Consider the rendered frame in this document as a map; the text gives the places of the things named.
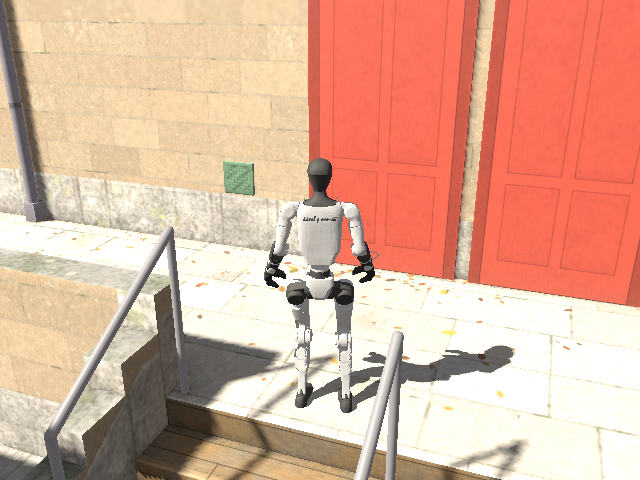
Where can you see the left robot upper arm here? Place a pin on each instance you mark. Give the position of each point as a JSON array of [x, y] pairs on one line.
[[288, 212]]

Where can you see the right robot foot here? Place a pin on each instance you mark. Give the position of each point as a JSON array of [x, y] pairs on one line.
[[345, 404]]

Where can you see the right robot upper arm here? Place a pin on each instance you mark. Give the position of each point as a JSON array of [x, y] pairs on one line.
[[351, 212]]

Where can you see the robot left hand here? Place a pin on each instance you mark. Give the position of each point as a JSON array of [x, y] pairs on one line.
[[268, 277]]

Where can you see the robot left forearm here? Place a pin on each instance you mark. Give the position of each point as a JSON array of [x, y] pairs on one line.
[[273, 261]]

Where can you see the robot right hand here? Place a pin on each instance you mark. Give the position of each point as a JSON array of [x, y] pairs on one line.
[[368, 277]]

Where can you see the humanoid robot head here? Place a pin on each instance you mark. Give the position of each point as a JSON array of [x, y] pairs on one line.
[[319, 173]]

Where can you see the robot right forearm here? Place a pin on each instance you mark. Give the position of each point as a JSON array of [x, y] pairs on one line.
[[366, 260]]

